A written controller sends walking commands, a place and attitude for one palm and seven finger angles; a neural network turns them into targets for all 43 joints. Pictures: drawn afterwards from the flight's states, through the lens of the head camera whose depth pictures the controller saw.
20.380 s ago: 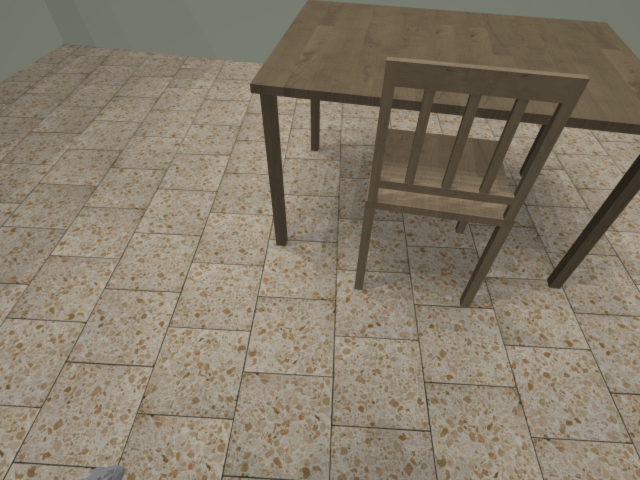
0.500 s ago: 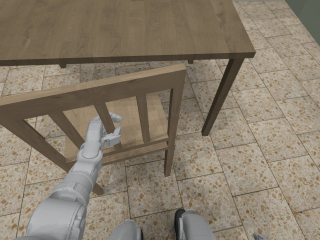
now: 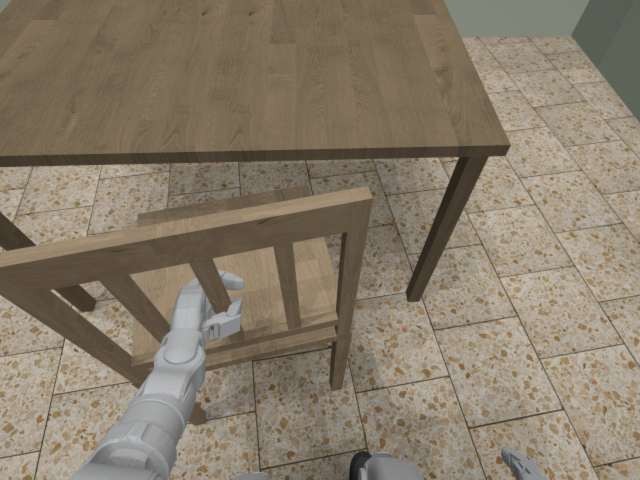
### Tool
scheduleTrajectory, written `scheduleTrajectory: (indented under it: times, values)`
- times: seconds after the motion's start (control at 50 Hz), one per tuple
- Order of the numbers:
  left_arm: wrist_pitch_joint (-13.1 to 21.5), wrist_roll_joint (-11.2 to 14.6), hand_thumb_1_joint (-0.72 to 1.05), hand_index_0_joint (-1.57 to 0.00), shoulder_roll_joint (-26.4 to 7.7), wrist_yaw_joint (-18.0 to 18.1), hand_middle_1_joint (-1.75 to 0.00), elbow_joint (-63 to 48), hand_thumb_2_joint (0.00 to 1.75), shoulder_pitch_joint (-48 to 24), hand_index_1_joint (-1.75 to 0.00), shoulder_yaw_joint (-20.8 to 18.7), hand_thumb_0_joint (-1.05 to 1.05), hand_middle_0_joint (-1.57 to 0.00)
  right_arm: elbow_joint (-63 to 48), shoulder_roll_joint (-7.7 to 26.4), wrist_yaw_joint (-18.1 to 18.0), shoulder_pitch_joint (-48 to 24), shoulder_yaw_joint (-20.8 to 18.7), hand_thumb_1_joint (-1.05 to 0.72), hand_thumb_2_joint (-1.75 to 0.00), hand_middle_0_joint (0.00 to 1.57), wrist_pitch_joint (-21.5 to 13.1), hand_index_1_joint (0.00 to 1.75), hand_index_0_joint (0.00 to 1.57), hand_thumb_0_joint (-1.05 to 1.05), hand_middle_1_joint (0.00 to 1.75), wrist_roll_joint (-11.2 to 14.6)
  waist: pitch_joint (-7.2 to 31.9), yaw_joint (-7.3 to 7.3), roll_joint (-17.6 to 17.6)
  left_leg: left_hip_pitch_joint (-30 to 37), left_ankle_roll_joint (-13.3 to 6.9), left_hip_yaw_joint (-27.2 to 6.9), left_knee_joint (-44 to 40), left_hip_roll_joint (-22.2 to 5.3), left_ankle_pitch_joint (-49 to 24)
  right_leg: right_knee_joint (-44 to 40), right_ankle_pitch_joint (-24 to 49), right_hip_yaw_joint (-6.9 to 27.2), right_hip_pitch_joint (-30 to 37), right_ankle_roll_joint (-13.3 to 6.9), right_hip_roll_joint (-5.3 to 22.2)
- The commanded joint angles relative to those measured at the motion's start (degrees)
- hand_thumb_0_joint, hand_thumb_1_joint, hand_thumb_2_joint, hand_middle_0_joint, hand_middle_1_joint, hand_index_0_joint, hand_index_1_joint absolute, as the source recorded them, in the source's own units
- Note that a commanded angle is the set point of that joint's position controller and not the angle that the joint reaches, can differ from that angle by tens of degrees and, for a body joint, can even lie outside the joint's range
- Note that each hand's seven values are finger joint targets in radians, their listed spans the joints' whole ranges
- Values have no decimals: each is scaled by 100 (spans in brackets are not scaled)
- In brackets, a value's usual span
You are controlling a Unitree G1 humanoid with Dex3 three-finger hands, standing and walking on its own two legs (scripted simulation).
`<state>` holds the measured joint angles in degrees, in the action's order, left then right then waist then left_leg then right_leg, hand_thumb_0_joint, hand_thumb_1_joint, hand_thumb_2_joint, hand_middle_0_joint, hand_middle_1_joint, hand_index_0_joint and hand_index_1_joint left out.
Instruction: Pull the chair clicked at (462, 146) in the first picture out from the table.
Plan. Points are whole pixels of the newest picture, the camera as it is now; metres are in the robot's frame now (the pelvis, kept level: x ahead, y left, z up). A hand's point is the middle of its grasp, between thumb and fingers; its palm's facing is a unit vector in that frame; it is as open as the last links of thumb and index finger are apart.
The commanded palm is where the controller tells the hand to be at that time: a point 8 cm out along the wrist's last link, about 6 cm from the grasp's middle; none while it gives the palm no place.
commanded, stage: stop walking, hand still on the chair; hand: left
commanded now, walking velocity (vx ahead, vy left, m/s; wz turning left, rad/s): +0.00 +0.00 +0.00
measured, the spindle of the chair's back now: (221, 303) +0.36 +0.16 -0.07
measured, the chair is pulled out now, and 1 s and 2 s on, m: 0.17 0.17 0.17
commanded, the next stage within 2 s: open the thumb and straighten the fingers in 0.56 s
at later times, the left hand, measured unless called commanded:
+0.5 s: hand (231, 314) +0.34 +0.14 -0.06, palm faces +0.04 -0.99 -0.17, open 5.5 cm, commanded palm +0.32 +0.19 -0.04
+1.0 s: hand (227, 311) +0.34 +0.15 -0.06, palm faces +0.03 -0.99 -0.16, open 10.8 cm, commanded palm +0.32 +0.20 -0.04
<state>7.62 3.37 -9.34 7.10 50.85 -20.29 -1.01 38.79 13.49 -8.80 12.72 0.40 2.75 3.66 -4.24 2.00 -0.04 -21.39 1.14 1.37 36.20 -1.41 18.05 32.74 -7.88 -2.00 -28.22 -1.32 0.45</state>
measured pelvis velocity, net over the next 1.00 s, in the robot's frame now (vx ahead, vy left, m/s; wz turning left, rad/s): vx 0.05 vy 0.02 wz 0.02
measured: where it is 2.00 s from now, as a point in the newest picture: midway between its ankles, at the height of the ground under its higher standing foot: outside the picture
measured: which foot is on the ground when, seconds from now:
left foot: down 0.00-1.00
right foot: down 0.00-1.00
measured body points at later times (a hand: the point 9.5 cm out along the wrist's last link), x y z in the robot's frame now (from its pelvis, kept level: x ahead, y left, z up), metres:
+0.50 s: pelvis +0.07 +0.01 +0.01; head +0.09 +0.00 +0.46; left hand +0.33 +0.19 -0.04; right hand +0.22 -0.23 -0.09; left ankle +0.01 +0.13 -0.72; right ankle +0.10 -0.10 -0.72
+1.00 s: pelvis +0.05 +0.02 -0.02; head +0.09 +0.01 +0.43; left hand +0.34 +0.20 -0.05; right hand +0.20 -0.24 -0.12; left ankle +0.01 +0.13 -0.72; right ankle +0.10 -0.10 -0.72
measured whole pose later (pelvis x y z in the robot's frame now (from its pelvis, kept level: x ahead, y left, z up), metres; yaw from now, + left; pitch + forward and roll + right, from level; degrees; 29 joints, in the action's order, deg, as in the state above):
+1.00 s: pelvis +0.05 +0.02 -0.02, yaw +1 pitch +10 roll +0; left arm -5.1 1.9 -7.6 5.2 27.0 -3.8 1.3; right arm 36.8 14.2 -1.1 12.7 -1.1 -2.4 2.1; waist 6.3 2.6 -1.3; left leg -28.0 -0.1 0.4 44.3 -0.3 26.0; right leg 42.9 -17.2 -2.8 -35.4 0.0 2.0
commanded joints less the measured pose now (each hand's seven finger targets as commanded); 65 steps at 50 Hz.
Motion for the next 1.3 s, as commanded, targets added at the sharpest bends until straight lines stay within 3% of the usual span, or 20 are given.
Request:
scheduleTrajectory:
  times: [0.0, 0.14, 0.38, 0.62, 0.64, 0.66, 0.68, 0.7, 0.76, 0.84, 0.86, 0.88, 0.9, 0.98, 1.04, 1.1, 1.14, 1.18, 1.24, 1.28]
  values:
    - [188, -172, 90, -50, -937, 84, -145, -1314, 90, -1496, -145, -84, 0, -50, -683, 768, -71, -197, -237, -90, -90, 20, -279, 30, 20, 0, 30, -75, 2058, -138, -214, 513, -156, -248, -932, -328, -322, -698, -17, 468, 1762, 101, 430]
    - [36, -159, 90, -50, -633, 20, -145, -1377, 90, -812, -145, 94, 0, -50, -674, 716, -23, -278, -236, -90, -90, 20, -316, 30, 20, 0, 30, -121, 1936, -139, -98, 947, -59, -153, -994, -383, -1467, -612, 1295, 352, 2055, 49, 416]
    - [-56, -181, 90, -50, -482, -39, -145, -1732, 90, -196, -145, 181, 0, -50, -738, 663, 70, -451, -221, -90, -90, 20, -261, 30, 20, 0, 30, -173, 1862, -150, 16, 1273, -22, -55, -1036, -421, -2009, -633, 2044, 357, 2311, -7, 491]
    - [-64, -160, 90, -50, -468, -28, -145, -1829, 90, 131, -145, 180, 0, -50, -688, 662, 105, -487, -189, -90, -90, 20, -288, 30, 20, 0, 30, -190, 1541, -179, -90, 1128, -85, -132, -1269, -456, -1521, -770, 1242, 353, 2219, 17, 441]
    - [-3, -177, 90, -50, -563, -20, -145, -2415, 90, 287, -145, 86, 0, -50, -797, 641, 120, -542, -198, -90, -90, 20, -309, 30, 20, 0, 30, -208, 1584, -210, -160, 1178, -94, -153, -1267, -466, -1688, -733, 1371, 355, 2311, 1, 437]
    - [-263, -16, 78, -50, 193, -122, -145, -2038, 84, 574, -145, 565, 0, -50, -767, 757, 372, -479, -263, -90, -90, 20, -406, 30, 20, 0, 30, -8, 1457, 145, 616, 282, -171, 19, -934, -26, -1745, -391, 1261, -117, 1669, 36, 206]
    - [-251, -10, 66, -50, -114, -131, -145, -2666, 78, 270, -145, 245, 0, -50, -791, 781, 483, -418, -327, -90, -90, 20, -497, 30, 20, 0, 30, -62, 1956, 16, 755, 190, -177, 26, -738, 4, -1862, -204, 1442, -66, 1732, 28, 171]
    - [-305, -61, 54, -50, -194, -119, -145, -2670, 73, 578, -145, 204, 0, -50, -788, 749, 551, -443, -369, -90, -90, 20, -563, 30, 20, 0, 30, -72, 1954, -19, 228, 146, -155, 86, -590, 42, -1757, -68, 1320, -39, 1642, 33, 184]
    - [-379, -145, 17, -50, -63, -139, -145, -3335, 55, 490, -145, 364, 0, -50, -821, 685, 720, -326, -377, -90, -90, 20, -742, 30, 20, 0, 30, -130, 2333, 74, -129, -49, -126, 45, -227, 126, -1750, 183, 1094, -62, 1330, 34, 130]
    - [-704, -166, -31, -50, -60, -123, -145, -3391, 32, 611, -145, 298, 0, -50, -879, 763, 788, -280, -390, -90, -90, 20, -810, 30, 20, 0, 30, -151, 2374, 82, -64, -416, -112, -41, 54, 121, -1532, 483, 605, -130, 878, 41, 68]
    - [-794, -148, -43, -47, 35, -122, -138, -3436, 26, 601, -138, 340, 0, -47, -923, 760, 780, -300, -379, -90, -90, 20, -821, 30, 20, 0, 30, -164, 2397, 83, -71, -490, -123, -35, 110, 140, -1484, 531, 571, -138, 834, 47, 62]
    - [-862, -157, -55, -45, -438, -99, -130, -3351, 20, 515, -130, -115, 0, -45, -902, 819, 754, -275, -388, -90, -90, 20, -809, 30, 20, 0, 30, -173, 2379, 64, 37, -661, -117, -50, 163, 147, -1350, 606, 525, -124, 810, 44, 57]
    - [-946, -151, -55, -43, -417, -109, -123, -3337, 20, 704, -123, -133, 0, -43, -961, 845, 743, -296, -377, -90, -90, 20, -787, 30, 20, 0, 30, -188, 2379, -2, 132, -788, -124, -66, 166, 159, -1256, 664, 431, -135, 840, 40, 47]
    - [-1098, -158, -55, -32, -86, -174, -94, -3766, 20, 337, -94, 184, 0, -32, -1099, 792, 705, -319, -342, -90, -90, 20, -830, 30, 20, 0, 30, -187, 2452, 71, -112, -783, -101, -112, 324, 149, -1245, 821, 198, -168, 541, 46, 55]
    - [-1223, -119, -55, -25, -70, -148, -73, -3737, 20, 159, -73, 185, 0, -25, -1101, 818, 663, -303, -324, -90, -90, 20, -843, 30, 20, 0, 30, -186, 2386, 146, 108, -930, -127, -136, 421, 148, -979, 864, 16, -163, 390, 79, 47]
    - [-1291, -117, -55, -18, -298, -130, -51, -3790, 20, 90, -51, -39, 0, -18, -1144, 859, 619, -315, -315, -90, -90, 20, -855, 30, 20, 0, 30, -191, 2445, 86, 205, -1066, -142, -158, 459, 168, -778, 914, -181, -140, 384, 78, 40]
    - [-1318, -154, -55, -13, -246, -139, -36, -3841, 20, 31, -36, 28, 0, -13, -1160, 821, 609, -321, -287, -90, -90, 20, -855, 30, 20, 0, 30, -187, 2445, 96, 26, -1057, -141, -146, 482, 179, -730, 936, -229, -134, 334, 73, 56]
    - [-1388, -158, -55, -7, -141, -181, -22, -3534, 20, 333, -22, 57, 0, -7, -1187, 825, 627, -309, -250, -90, -90, 20, -838, 30, 20, 0, 30, -200, 2266, 90, 258, -1324, -147, -156, 537, 196, -563, 984, -342, -153, 226, 73, 59]
    - [-1354, -137, -55, 0, -433, -193, 0, -3883, 20, 342, 0, -196, 0, 0, -1297, 821, 612, -314, -274, -90, -90, 20, -843, 30, 20, 0, 30, -199, 2578, 12, 165, -1318, -173, -111, 588, 218, -521, 991, -348, -84, 417, 79, 77]
    - [-1333, -132, -55, 0, -440, -204, 0, -4079, 20, 163, 0, -135, 0, 0, -1299, 800, 593, -301, -251, -90, -90, 20, -856, 30, 20, 0, 30, -197, 2637, 83, 102, -1313, -183, -118, 633, 226, -576, 1012, -257, -63, 428, 85, 82]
